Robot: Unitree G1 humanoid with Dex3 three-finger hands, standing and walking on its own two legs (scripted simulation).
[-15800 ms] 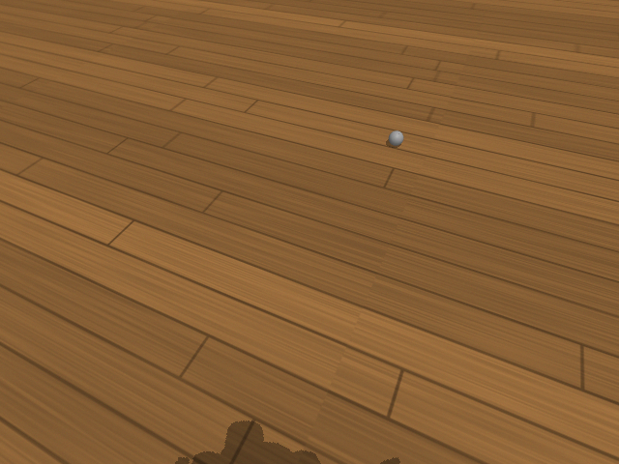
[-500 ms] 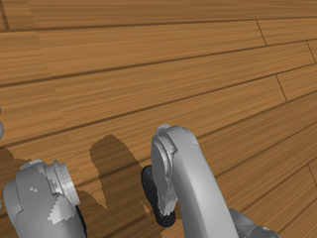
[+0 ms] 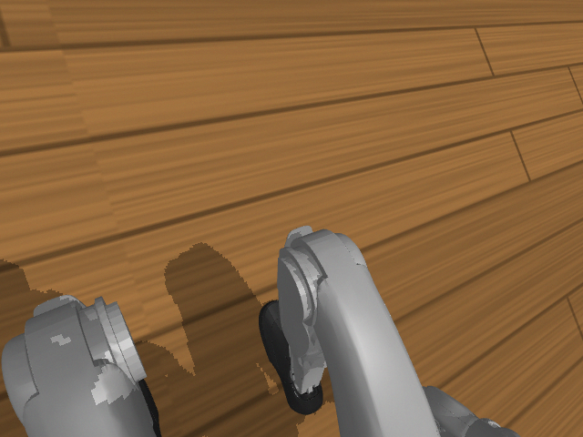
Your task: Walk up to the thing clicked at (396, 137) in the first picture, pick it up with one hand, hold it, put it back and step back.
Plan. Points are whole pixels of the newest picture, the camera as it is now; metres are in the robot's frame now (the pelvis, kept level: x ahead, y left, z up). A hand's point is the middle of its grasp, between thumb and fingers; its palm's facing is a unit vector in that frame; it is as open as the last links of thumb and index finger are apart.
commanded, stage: close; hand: left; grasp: from above
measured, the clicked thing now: out of the picture +0.42 +0.33 -0.25
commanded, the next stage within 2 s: settle in 0.40 s
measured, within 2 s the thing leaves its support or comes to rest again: leaves its support in 0.80 s
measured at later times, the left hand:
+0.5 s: hand out of the picture +0.40 +0.33 -0.24, palm faces -0.41 -0.16 -0.90, open 10.6 cm
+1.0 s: hand out of the picture +0.40 +0.34 -0.19, palm faces -0.38 -0.13 -0.92, open 10.5 cm
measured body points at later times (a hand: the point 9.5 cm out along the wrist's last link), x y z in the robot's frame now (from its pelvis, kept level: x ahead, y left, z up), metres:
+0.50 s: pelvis +0.00 +0.00 +0.00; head +0.24 +0.13 +0.35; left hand +0.41 +0.33 -0.18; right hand +0.08 -0.27 -0.06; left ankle +0.06 +0.13 -0.26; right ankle +0.11 -0.13 -0.26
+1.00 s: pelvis +0.00 +0.00 +0.01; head +0.23 +0.10 +0.38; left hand +0.42 +0.34 -0.14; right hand +0.09 -0.26 -0.08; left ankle +0.06 +0.13 -0.26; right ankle +0.11 -0.13 -0.26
